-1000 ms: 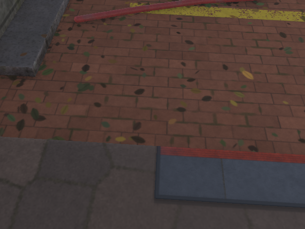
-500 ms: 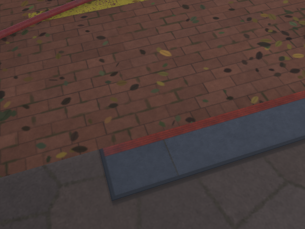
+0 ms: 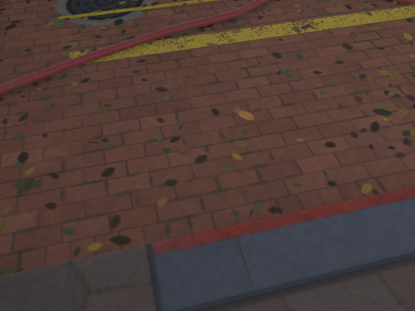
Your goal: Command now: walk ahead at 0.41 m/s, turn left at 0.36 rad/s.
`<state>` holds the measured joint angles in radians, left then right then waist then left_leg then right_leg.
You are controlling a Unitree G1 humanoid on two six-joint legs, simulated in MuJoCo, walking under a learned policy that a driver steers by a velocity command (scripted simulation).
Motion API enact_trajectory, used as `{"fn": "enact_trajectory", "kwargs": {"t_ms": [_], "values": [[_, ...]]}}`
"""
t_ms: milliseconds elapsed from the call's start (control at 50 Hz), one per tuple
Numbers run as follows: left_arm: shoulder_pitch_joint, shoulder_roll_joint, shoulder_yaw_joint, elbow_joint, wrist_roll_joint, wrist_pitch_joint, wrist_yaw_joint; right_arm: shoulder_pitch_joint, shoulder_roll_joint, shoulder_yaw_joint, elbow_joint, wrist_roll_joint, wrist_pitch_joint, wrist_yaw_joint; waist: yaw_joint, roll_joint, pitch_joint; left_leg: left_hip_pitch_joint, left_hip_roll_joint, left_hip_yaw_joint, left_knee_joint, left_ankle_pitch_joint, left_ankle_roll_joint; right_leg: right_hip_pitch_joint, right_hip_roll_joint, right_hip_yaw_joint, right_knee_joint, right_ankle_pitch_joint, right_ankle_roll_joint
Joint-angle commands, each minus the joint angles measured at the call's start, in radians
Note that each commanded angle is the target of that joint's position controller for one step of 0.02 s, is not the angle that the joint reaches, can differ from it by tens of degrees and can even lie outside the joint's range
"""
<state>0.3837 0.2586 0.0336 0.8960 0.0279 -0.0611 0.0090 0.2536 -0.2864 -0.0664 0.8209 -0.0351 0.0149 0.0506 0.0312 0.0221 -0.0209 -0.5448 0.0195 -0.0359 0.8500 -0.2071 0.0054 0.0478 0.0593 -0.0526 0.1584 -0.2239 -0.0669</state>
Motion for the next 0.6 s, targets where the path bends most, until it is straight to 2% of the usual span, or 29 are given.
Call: {"fn": "enact_trajectory", "kwargs": {"t_ms": [20,40,60,100,120,140,160,180,200,220,240,260,280,300,340,380,500,600], "values": [[0.006,0.140,0.033,-0.033,0.002,-0.024,0.004,-0.166,-0.053,-0.002,-0.120,-0.002,-0.024,0.010,0.031,-0.083,0.156,-0.201,0.041,0.004,-0.047,0.017,0.012,0.005,-0.337,0.140,-0.077,-0.028,-0.144],[0.015,0.142,0.034,-0.026,0.004,-0.026,0.003,-0.191,-0.049,0.002,-0.137,-0.002,-0.025,0.015,0.036,-0.091,0.163,-0.187,0.047,0.021,-0.077,0.017,0.021,0.002,-0.336,0.113,-0.063,0.017,-0.137],[0.014,0.141,0.033,-0.019,0.005,-0.026,0.003,-0.207,-0.044,0.006,-0.151,-0.003,-0.026,0.020,0.033,-0.096,0.174,-0.157,0.046,0.046,-0.113,0.007,0.031,-0.009,-0.328,0.076,-0.028,0.138,-0.127],[0.006,0.151,0.034,-0.013,0.001,-0.018,0.003,-0.192,-0.036,0.010,-0.168,-0.001,-0.029,0.021,0.016,-0.115,0.149,-0.032,0.014,0.118,-0.179,-0.030,0.058,-0.041,-0.312,0.004,0.084,0.444,-0.095],[0.006,0.165,0.037,-0.009,-0.003,-0.014,0.005,-0.154,-0.045,0.005,-0.166,-0.001,-0.032,0.017,0.000,-0.118,0.112,0.061,-0.024,0.150,-0.201,-0.039,0.075,-0.054,-0.301,-0.028,0.180,0.657,-0.077],[0.001,0.177,0.039,-0.008,-0.009,-0.009,0.007,-0.072,-0.055,-0.003,-0.148,-0.004,-0.037,0.009,-0.035,-0.111,0.050,0.176,-0.071,0.172,-0.232,-0.023,0.094,-0.068,-0.282,-0.060,0.334,0.828,-0.056],[-0.006,0.177,0.036,-0.013,-0.017,-0.006,0.010,0.063,-0.074,-0.016,-0.107,-0.016,-0.048,-0.001,-0.094,-0.073,-0.039,0.351,-0.114,0.168,-0.313,0.061,0.114,-0.123,-0.238,-0.100,0.546,0.804,-0.020],[-0.004,0.158,0.027,-0.037,-0.017,-0.010,0.011,0.193,-0.148,-0.041,-0.082,-0.030,-0.056,-0.016,-0.152,0.012,-0.132,0.571,0.021,-0.020,-0.373,0.111,0.163,-0.320,-0.187,-0.118,0.834,0.460,0.027],[0.062,0.032,0.000,-0.099,-0.014,-0.010,0.001,0.169,-0.293,-0.064,-0.122,-0.013,-0.057,-0.027,-0.066,0.240,-0.237,0.776,0.376,-0.530,-0.402,0.556,0.308,-0.632,-0.013,-0.093,1.192,-0.399,0.084],[0.007,0.133,0.021,-0.102,0.007,0.001,0.005,0.209,-0.284,-0.074,-0.115,0.052,-0.045,-0.029,-0.126,0.094,-0.320,0.748,0.367,-0.598,-0.445,0.710,0.371,-0.633,-0.025,0.099,1.266,-0.341,0.076],[-0.027,0.122,0.019,-0.112,-0.010,0.008,0.006,0.132,-0.232,-0.059,-0.114,0.048,-0.038,-0.037,-0.079,0.057,-0.186,0.648,0.338,-0.436,-0.431,0.724,0.356,-0.673,-0.073,0.097,1.277,-0.258,0.074],[-0.057,0.111,0.012,-0.115,-0.007,0.006,0.009,0.071,-0.155,-0.038,-0.122,0.044,-0.034,-0.040,-0.062,0.007,-0.079,0.527,0.276,-0.335,-0.451,0.754,0.317,-0.672,-0.104,0.087,1.207,-0.203,0.073],[-0.063,0.111,0.014,-0.116,0.003,0.014,0.010,0.029,-0.119,-0.026,-0.129,0.041,-0.031,-0.042,-0.031,0.003,-0.042,0.457,0.214,-0.274,-0.470,0.730,0.273,-0.646,-0.125,0.092,1.145,-0.178,0.075],[-0.038,0.112,0.014,-0.114,0.012,0.034,0.008,0.005,-0.100,-0.019,-0.135,0.040,-0.027,-0.045,-0.006,0.026,-0.038,0.395,0.175,-0.232,-0.490,0.730,0.257,-0.599,-0.131,0.093,1.099,-0.165,0.084],[-0.021,0.105,0.016,-0.116,0.014,0.064,0.006,0.015,-0.120,-0.023,-0.135,0.031,-0.034,-0.042,0.007,0.020,-0.066,0.365,0.153,-0.207,-0.494,0.792,0.247,-0.561,-0.109,0.082,1.062,-0.132,0.096],[-0.040,0.096,0.017,-0.129,0.011,0.079,0.008,0.024,-0.144,-0.033,-0.136,0.031,-0.037,-0.044,0.009,0.014,-0.079,0.358,0.137,-0.203,-0.499,0.768,0.235,-0.575,-0.102,0.084,1.017,-0.098,0.108],[-0.191,0.107,0.027,-0.190,0.008,0.103,0.015,0.073,-0.144,-0.038,-0.149,0.031,-0.008,-0.065,-0.043,0.044,-0.049,0.413,0.113,-0.315,-0.517,0.482,0.179,-0.704,-0.099,0.116,0.907,-0.033,0.132],[-0.264,0.114,0.028,-0.223,0.001,0.107,0.022,0.114,-0.151,-0.045,-0.157,0.025,0.005,-0.076,-0.066,0.060,-0.029,0.479,0.111,-0.412,-0.496,0.414,0.174,-0.743,-0.080,0.148,0.818,-0.059,0.130]]}}
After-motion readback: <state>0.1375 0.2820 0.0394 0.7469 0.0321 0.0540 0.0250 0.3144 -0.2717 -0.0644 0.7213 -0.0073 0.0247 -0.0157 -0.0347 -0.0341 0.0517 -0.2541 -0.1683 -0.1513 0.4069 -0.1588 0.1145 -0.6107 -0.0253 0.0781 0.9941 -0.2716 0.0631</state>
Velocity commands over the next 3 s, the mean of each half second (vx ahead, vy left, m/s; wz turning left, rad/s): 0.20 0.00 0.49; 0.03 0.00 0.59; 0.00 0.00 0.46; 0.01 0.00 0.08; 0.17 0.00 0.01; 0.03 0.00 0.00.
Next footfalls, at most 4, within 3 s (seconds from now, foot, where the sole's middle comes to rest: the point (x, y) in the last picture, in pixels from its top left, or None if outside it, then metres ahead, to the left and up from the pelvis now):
0.18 left None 0.21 0.15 -0.78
0.88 right None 0.32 0.01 -0.78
1.36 left None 0.18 0.18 -0.78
1.74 right None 0.30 0.00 -0.78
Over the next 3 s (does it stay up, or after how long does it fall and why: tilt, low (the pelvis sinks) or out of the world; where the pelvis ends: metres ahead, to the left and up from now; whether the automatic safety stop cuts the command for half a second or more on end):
stays up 0.29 0.17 -0.01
